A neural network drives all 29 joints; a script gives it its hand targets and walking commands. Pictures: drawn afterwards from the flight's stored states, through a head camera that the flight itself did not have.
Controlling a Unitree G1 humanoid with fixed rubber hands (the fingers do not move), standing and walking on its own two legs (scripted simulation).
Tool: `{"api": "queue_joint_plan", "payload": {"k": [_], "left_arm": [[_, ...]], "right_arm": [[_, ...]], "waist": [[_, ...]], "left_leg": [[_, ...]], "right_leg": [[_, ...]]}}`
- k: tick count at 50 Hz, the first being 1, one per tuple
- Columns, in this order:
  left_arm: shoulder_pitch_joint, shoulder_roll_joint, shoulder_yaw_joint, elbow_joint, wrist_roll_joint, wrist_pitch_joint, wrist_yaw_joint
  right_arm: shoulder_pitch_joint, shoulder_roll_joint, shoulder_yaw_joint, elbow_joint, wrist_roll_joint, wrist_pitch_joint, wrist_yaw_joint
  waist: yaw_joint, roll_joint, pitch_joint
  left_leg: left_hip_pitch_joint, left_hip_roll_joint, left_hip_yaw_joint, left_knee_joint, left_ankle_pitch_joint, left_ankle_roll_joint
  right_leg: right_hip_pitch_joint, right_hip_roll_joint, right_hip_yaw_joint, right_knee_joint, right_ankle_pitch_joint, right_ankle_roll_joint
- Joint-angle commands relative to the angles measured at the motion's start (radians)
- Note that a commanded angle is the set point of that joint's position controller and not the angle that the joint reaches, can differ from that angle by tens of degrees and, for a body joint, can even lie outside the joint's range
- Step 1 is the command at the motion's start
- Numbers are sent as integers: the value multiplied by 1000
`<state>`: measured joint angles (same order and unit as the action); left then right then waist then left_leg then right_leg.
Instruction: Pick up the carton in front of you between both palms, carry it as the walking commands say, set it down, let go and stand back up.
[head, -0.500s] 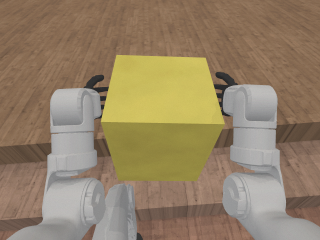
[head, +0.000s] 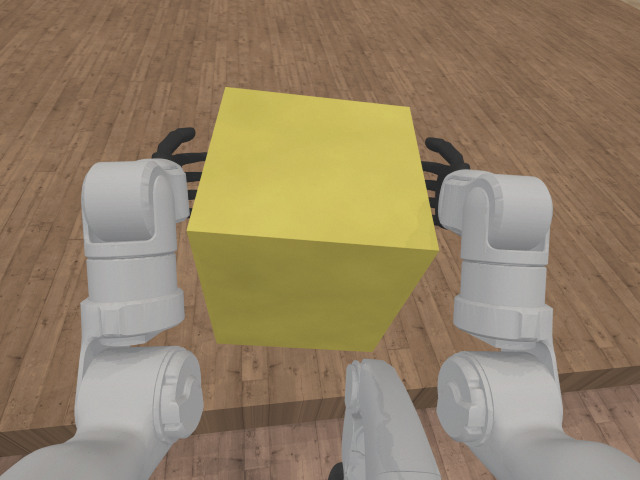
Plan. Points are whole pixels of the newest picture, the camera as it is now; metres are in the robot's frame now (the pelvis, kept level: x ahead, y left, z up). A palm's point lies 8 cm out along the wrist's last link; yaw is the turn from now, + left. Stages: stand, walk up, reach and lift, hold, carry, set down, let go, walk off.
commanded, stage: carry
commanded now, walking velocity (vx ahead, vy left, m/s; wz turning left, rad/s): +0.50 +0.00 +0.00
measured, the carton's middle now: (306, 233) +0.39 +0.00 +0.12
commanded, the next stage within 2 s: none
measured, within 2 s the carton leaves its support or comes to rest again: neither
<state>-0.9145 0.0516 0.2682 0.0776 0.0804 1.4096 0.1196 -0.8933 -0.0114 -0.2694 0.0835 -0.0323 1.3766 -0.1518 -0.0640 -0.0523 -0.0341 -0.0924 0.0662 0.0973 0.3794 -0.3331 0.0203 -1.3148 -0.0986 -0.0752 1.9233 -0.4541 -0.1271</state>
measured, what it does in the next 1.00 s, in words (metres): climbs: right foot 0.16 m higher, then left foot 0.16 m higher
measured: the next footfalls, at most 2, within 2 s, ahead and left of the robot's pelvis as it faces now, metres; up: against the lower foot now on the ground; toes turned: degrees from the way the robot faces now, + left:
right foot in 0.08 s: +0.28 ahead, -0.13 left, +0.16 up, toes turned -7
left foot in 0.62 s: +0.64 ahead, +0.13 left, +0.33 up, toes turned +8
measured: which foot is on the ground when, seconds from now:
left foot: down 0.00-0.10, up 0.12-0.60, down 0.62-1.00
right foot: up 0.00-0.06, down 0.08-0.64, up 0.66-1.00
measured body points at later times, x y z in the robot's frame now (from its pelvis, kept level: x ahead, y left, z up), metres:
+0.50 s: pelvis +0.31 -0.01 +0.16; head +0.32 -0.04 +0.61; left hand +0.68 +0.15 +0.37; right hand +0.71 -0.15 +0.36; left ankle +0.44 +0.12 -0.29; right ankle +0.24 -0.13 -0.58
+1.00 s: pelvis +0.59 +0.05 +0.31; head +0.64 +0.05 +0.75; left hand +1.00 +0.18 +0.47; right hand +0.98 -0.12 +0.48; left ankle +0.60 +0.12 -0.42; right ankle +0.70 -0.09 -0.35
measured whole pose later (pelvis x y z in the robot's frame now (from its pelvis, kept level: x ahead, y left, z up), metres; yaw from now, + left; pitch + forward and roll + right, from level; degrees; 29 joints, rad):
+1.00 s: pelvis +0.59 +0.05 +0.31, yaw -2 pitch +5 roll +0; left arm -0.88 0.03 0.31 0.04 0.09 1.38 0.12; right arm -0.89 0.02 -0.27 0.05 -0.05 1.36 -0.17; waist -0.06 -0.03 0.00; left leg -0.39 0.01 0.18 0.61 -0.31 0.08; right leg -0.80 -0.06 -0.02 1.07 -0.26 -0.06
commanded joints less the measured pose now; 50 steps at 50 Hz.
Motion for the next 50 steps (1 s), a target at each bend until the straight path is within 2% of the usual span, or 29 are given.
{"api": "queue_joint_plan", "payload": {"k": [1, 3, 4, 5, 6, 7, 8, 10, 12, 15, 16, 17, 19, 21, 23, 25, 27, 29, 30, 31, 32, 33, 34, 36, 38, 39, 42, 46, 50], "left_arm": [[-755, -1011, -571, 23, -434, -8, -154], [-781, -1061, -566, 62, -469, -7, -157], [-808, -1095, -564, 54, -495, -11, -163], [-865, -1136, -567, 42, -513, -22, -172], [-884, -1177, -575, 22, -536, -32, -184], [-864, -1212, -558, 38, -551, -46, -198], [-857, -1243, -577, 35, -578, -62, -207], [-984, -1262, -574, -103, -617, -88, -220], [-1033, -1287, -594, -193, -641, -95, -227], [-999, -1262, -609, -237, -630, -82, -222], [-974, -1238, -608, -235, -617, -72, -219], [-947, -1204, -608, -224, -601, -62, -216], [-860, -1146, -570, -162, -559, -44, -213], [-820, -1092, -550, -98, -525, -32, -218], [-839, -1064, -532, -60, -514, -21, -236], [-845, -1065, -506, -24, -506, -12, -243], [-815, -1033, -461, 47, -485, 3, -244], [-760, -1024, -397, 119, -439, 6, -246], [-750, -1029, -371, 136, -414, 0, -249], [-746, -1024, -352, 148, -395, -10, -247], [-743, -1016, -345, 164, -378, -24, -245], [-716, -1050, -347, 157, -352, -42, -247], [-741, -1032, -358, 146, -335, -49, -238], [-774, -1070, -390, 76, -348, -65, -228], [-828, -1076, -428, -26, -373, -71, -210], [-848, -1083, -446, -65, -382, -74, -199], [-797, -1099, -505, -119, -405, -72, -182], [-727, -1081, -563, -126, -419, -53, -173], [-717, -1065, -585, -84, -420, -39, -180]], "right_arm": [[-780, 940, 487, -20, 424, 21, 264], [-778, 948, 452, 25, 397, 37, 262], [-787, 950, 438, 35, 374, 38, 264], [-800, 957, 417, 58, 349, 35, 265], [-806, 953, 409, 46, 329, 26, 261], [-747, 973, 381, 76, 299, 13, 261], [-725, 946, 372, 90, 283, 7, 254], [-764, 984, 362, 34, 267, -4, 242], [-830, 986, 398, -46, 279, -10, 227], [-814, 979, 464, -119, 303, -12, 208], [-789, 974, 478, -122, 310, -9, 203], [-788, 964, 489, -118, 313, -3, 200], [-759, 965, 505, -69, 313, 12, 196], [-746, 955, 511, -18, 317, 20, 196], [-759, 943, 511, 26, 311, 22, 192], [-786, 971, 519, 48, 328, 26, 187], [-801, 988, 502, 102, 344, 34, 182], [-784, 1040, 484, 158, 360, 31, 183], [-784, 1080, 492, 165, 376, 22, 187], [-808, 1122, 493, 150, 396, 9, 195], [-827, 1138, 505, 126, 422, -6, 208], [-872, 1143, 508, 118, 448, -32, 220], [-849, 1196, 516, 114, 469, -43, 235], [-954, 1234, 560, -38, 521, -72, 254], [-998, 1257, 574, -129, 550, -82, 265], [-998, 1268, 592, -154, 555, -80, 263], [-903, 1209, 588, -186, 518, -66, 244], [-775, 1106, 568, -171, 458, -34, 233], [-720, 1055, 575, -88, 423, -10, 244]], "waist": [[57, 241, -275], [140, 374, -469], [220, 421, -558], [268, 283, -661], [285, 182, -719], [196, -106, -771], [207, -128, -869], [170, -9, -761], [128, -22, -574], [135, 85, -503], [138, 76, -512], [161, -2, -504], [211, -40, -489], [210, 2, -414], [164, 16, -326], [122, -77, -283], [92, -163, -318], [24, -277, -442], [-9, -316, -518], [-65, -320, -577], [-101, -204, -679], [-40, 260, -770], [-34, 249, -802], [-3, 114, -657], [34, 159, -564], [25, 102, -547], [0, 89, -548], [-24, 221, -587], [-14, 207, -538]], "left_leg": [[-103, 83, 41, -334, 540, 187], [-66, 113, 102, -119, 1539, 173], [20, 130, 105, 68, 1747, 144], [73, 87, 113, 395, 1734, 91], [-29, 40, 30, 620, 1313, 58], [-421, -131, -69, 1101, 221, -24], [-501, -194, -285, 1461, 146, 2], [-709, -125, -288, 1598, 146, 51], [-819, -48, -283, 1550, 153, 85], [-907, -17, -181, 1401, 62, 94], [-946, -11, -140, 1394, 81, 89], [-1057, -33, -82, 1567, 15, 107], [-1390, -3, -145, 1817, -180, 131], [-1589, 34, -155, 1848, -265, 127], [-1447, 66, -52, 1574, -173, 100], [-1080, 62, 45, 1272, -93, 85], [-735, 19, 162, 982, 36, 123], [-518, -91, 225, 801, 89, 143], [-419, -135, 226, 706, 78, 137], [-270, -178, 166, 509, 42, 120], [47, -56, -192, 316, -84, 157], [208, 247, -852, 71, 123, 334], [184, 240, -872, 64, 149, 350], [78, 206, -683, 162, 65, 266], [17, 192, -513, 154, 15, 212], [72, 167, -462, 177, 30, 202], [179, 190, -392, 150, 221, 214], [296, 198, -305, 130, 472, 231], [219, 157, -169, 75, 481, 198]], "right_leg": [[399, 18, -149, -508, 95, -11], [787, 137, -225, -660, 290, -49], [909, 174, -225, -748, 288, -43], [1087, 207, -206, -1039, 369, -26], [1294, 184, -57, -1254, 447, -4], [1548, -176, 568, -1366, 966, -196], [1569, -198, 784, -1362, 1154, -301], [1491, -184, 701, -1357, 571, -233], [1374, -165, 572, -1417, 247, -148], [1362, -177, 441, -1477, 209, -128], [1387, -169, 391, -1477, 312, -133], [1437, -203, 406, -1518, 395, -178], [1666, -263, 475, -1537, 420, -197], [1738, -261, 436, -1584, 276, -148], [1528, -171, 287, -1690, 84, -79], [1238, -102, 140, -1871, 239, -100], [1136, -63, -65, -1878, 776, -80], [1281, -100, -100, -1676, 1529, -53], [1370, -127, -102, -1506, 1736, -26], [1387, -108, -111, -1241, 1792, 14], [1117, -49, -5, -910, 1340, 59], [790, 171, 100, -464, 305, 131], [739, 165, 280, -148, 264, 96], [557, 111, 240, -61, 263, 34], [474, 73, 221, -76, 236, 7], [434, 78, 207, -128, 226, 8], [411, 58, 142, -451, -43, 38], [355, 33, 81, -705, 116, 53], [513, 35, 23, -1020, 280, 79]]}}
